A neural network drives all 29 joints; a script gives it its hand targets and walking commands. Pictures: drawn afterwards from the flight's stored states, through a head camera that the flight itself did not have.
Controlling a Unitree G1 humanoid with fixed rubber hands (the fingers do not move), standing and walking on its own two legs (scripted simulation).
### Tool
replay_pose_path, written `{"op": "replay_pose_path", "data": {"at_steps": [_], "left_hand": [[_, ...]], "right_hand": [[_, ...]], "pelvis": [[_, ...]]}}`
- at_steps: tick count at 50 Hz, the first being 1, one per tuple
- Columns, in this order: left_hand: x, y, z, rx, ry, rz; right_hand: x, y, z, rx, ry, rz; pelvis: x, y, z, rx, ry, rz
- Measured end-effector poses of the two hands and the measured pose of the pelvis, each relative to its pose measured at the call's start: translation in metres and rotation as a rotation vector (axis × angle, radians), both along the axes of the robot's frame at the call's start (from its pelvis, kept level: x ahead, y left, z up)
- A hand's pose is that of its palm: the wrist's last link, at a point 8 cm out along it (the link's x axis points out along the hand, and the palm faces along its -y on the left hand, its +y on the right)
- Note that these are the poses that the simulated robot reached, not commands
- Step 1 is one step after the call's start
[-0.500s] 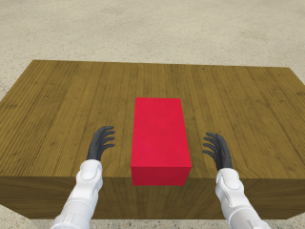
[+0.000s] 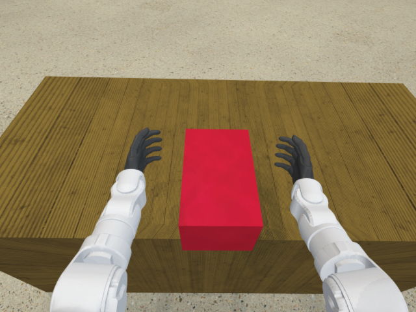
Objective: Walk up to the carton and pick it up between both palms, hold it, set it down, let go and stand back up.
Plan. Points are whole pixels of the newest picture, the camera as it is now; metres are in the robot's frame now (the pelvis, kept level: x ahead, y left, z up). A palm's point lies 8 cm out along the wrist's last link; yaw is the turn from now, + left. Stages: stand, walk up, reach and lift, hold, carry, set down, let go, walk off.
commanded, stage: reach and lift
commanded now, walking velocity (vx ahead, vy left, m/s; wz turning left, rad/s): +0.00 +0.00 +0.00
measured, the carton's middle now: (217, 186) +0.44 +0.02 -0.08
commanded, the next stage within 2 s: none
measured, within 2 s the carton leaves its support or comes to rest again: neither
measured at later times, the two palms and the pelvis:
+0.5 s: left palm (142, 157) +0.42 +0.19 +0.05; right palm (298, 163) +0.43 -0.15 +0.05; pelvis -0.01 +0.00 -0.01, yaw +1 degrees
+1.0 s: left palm (156, 186) +0.41 +0.17 -0.06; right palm (284, 194) +0.42 -0.14 -0.06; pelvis -0.03 +0.00 -0.07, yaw +0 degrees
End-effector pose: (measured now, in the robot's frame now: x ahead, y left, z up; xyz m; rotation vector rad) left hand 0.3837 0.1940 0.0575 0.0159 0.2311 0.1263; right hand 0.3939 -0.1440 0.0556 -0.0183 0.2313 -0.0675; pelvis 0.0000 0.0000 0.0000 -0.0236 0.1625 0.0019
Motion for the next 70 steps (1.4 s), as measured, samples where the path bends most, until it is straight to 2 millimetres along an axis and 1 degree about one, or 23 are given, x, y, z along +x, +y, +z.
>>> {"op": "replay_pose_path", "data": {"at_steps": [13, 16, 19, 21, 24, 30, 35, 39, 44, 51, 56, 60, 64, 70], "left_hand": [[0.032, -0.002, 0.02, 0.006, -0.006, 0.008], [0.036, -0.002, 0.021, 0.009, -0.005, 0.005], [0.038, -0.002, 0.016, 0.01, 0.003, 0.0], [0.038, -0.002, 0.009, 0.011, 0.008, -0.002], [0.035, -0.002, -0.005, 0.01, 0.021, -0.005], [0.026, -0.004, -0.042, 0.006, 0.052, 0.003], [0.024, -0.008, -0.069, 0.004, 0.061, 0.005], [0.024, -0.012, -0.085, 0.003, 0.056, 0.003], [0.026, -0.017, -0.101, -0.003, 0.054, 0.001], [0.026, -0.021, -0.115, -0.007, 0.036, 0.0], [0.026, -0.027, -0.12, -0.014, 0.024, -0.006], [0.026, -0.033, -0.119, -0.022, 0.007, -0.015], [0.025, -0.037, -0.118, -0.036, 0.006, -0.001], [0.02, -0.034, -0.119, -0.042, 0.001, 0.031]], "right_hand": [[0.032, 0.0, 0.022, 0.005, 0.014, -0.012], [0.037, -0.001, 0.023, 0.003, 0.019, -0.015], [0.039, -0.002, 0.02, -0.002, 0.024, -0.017], [0.038, -0.002, 0.015, -0.004, 0.027, -0.016], [0.035, -0.002, 0.002, -0.008, 0.039, -0.014], [0.027, 0.0, -0.036, -0.003, 0.071, -0.015], [0.022, 0.002, -0.065, -0.001, 0.077, -0.016], [0.02, 0.001, -0.083, 0.003, 0.067, -0.018], [0.021, 0.0, -0.1, -0.001, 0.056, -0.017], [0.023, 0.002, -0.114, 0.005, 0.026, -0.015], [0.023, 0.007, -0.117, 0.014, 0.013, -0.012], [0.023, 0.016, -0.117, 0.018, 0.003, 0.002], [0.021, 0.032, -0.117, 0.026, -0.003, 0.026], [0.013, 0.04, -0.118, 0.041, -0.005, -0.009]], "pelvis": [[-0.004, -0.001, -0.006, -0.002, 0.084, 0.005], [-0.005, -0.001, -0.008, -0.003, 0.104, 0.007], [-0.006, -0.001, -0.009, -0.004, 0.122, 0.01], [-0.006, -0.001, -0.011, -0.004, 0.136, 0.013], [-0.007, -0.001, -0.014, -0.005, 0.158, 0.017], [-0.012, -0.001, -0.023, -0.007, 0.22, 0.022], [-0.017, -0.001, -0.034, -0.009, 0.281, 0.02], [-0.021, -0.001, -0.044, -0.01, 0.324, 0.015], [-0.026, -0.001, -0.055, -0.006, 0.358, 0.008], [-0.03, -0.002, -0.068, -0.002, 0.385, 0.002], [-0.031, -0.002, -0.074, 0.0, 0.389, 0.0], [-0.031, -0.001, -0.076, 0.001, 0.381, 0.0], [-0.032, -0.001, -0.077, 0.003, 0.367, 0.0], [-0.033, 0.001, -0.073, -0.002, 0.334, 0.006]]}}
